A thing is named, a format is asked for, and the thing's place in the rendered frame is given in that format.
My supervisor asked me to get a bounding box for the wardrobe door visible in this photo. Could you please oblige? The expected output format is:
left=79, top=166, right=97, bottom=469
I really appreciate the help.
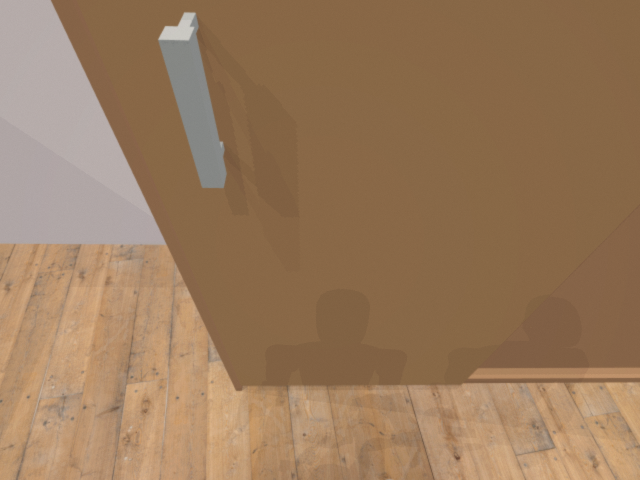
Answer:
left=479, top=204, right=640, bottom=368
left=77, top=0, right=640, bottom=386

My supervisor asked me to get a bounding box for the handle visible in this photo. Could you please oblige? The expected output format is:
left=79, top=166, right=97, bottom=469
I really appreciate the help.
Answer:
left=158, top=12, right=227, bottom=188

